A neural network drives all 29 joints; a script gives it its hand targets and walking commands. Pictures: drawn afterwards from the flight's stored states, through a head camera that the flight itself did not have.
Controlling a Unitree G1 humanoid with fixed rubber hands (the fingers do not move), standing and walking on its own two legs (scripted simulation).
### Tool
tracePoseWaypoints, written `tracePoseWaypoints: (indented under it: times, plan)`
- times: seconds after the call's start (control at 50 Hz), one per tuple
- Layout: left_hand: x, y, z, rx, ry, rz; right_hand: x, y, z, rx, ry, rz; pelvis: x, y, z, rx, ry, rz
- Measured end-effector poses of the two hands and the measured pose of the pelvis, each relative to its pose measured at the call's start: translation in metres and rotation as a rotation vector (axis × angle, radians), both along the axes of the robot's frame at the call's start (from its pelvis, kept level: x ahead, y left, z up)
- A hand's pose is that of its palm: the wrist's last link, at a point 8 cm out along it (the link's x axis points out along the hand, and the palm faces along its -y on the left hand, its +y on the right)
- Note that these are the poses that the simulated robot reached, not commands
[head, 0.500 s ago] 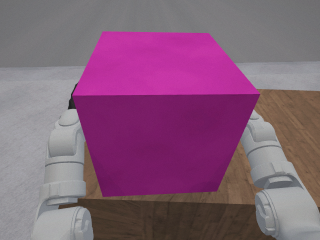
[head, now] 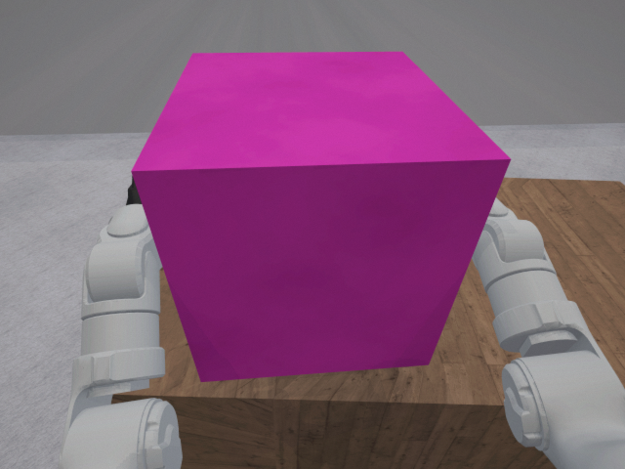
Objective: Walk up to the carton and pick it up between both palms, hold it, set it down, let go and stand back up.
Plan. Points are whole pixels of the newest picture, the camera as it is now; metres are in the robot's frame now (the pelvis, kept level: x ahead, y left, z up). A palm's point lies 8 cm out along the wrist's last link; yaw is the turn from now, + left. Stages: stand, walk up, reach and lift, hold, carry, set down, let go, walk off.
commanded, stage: reach and lift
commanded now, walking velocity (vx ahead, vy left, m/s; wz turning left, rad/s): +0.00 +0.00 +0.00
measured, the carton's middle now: (308, 206) +0.41 -0.01 +0.20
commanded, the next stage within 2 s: hold in 0.42 s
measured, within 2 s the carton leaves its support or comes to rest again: neither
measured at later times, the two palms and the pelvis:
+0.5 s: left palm (137, 198) +0.36 +0.18 +0.25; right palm (465, 182) +0.37 -0.20 +0.25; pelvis -0.01 +0.00 +0.00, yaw +0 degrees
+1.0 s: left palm (128, 185) +0.36 +0.18 +0.26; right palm (468, 163) +0.37 -0.20 +0.27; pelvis +0.00 -0.01 +0.00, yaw +0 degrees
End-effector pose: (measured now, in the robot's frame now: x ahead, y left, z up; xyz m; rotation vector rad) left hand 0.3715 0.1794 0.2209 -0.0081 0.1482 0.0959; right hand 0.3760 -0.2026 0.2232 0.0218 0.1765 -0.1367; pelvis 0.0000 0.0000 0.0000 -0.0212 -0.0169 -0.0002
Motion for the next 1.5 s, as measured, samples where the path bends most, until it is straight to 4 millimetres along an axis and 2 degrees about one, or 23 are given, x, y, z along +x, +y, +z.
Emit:
tracePoseWaypoints:
  times: [0.26,0.72,0.9,1.14,1.5]
  plan:
    - [-0.008,0.0,0.008,-0.004,-0.011,0.011,-0.004,0.0,0.009,0.003,-0.01,0.005,0.002,-0.001,0.0,-0.002,-0.016,0.0]
    - [-0.012,0.006,0.039,0.01,-0.005,0.026,-0.001,0.007,0.04,-0.004,-0.003,0.024,-0.006,-0.003,-0.001,0.001,0.008,-0.002]
    - [-0.016,0.007,0.042,-0.002,0.001,0.03,-0.003,0.007,0.048,-0.006,0.004,0.028,-0.004,-0.005,0.0,0.0,-0.003,0.003]
    - [-0.011,0.004,0.046,-0.001,0.01,0.024,0.0,0.005,0.053,-0.012,0.014,0.024,-0.005,-0.007,-0.001,0.0,0.008,0.001]
    - [-0.012,0.007,0.044,0.004,0.009,0.027,0.001,0.007,0.048,-0.007,0.016,0.028,-0.003,-0.007,-0.001,-0.003,0.005,0.007]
